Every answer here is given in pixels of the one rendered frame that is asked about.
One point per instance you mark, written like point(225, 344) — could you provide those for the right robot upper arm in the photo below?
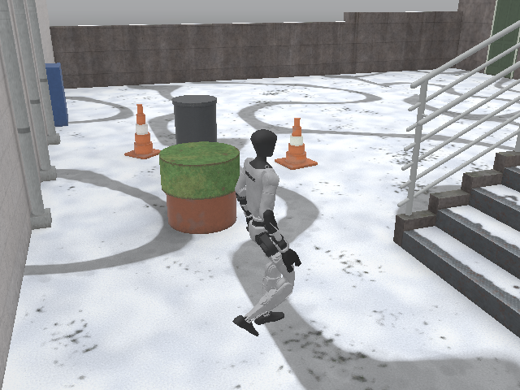
point(270, 183)

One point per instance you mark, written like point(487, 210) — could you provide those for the robot foot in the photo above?
point(240, 321)
point(272, 317)

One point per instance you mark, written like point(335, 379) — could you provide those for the left robot upper arm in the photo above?
point(241, 183)

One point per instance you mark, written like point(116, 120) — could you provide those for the robot left forearm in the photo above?
point(243, 204)

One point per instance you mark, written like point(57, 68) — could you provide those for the robot right foot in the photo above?
point(240, 321)

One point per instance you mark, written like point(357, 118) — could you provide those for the robot left foot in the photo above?
point(272, 317)

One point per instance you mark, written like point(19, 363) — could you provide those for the robot right forearm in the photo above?
point(269, 219)

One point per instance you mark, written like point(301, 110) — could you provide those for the robot right hand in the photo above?
point(290, 257)

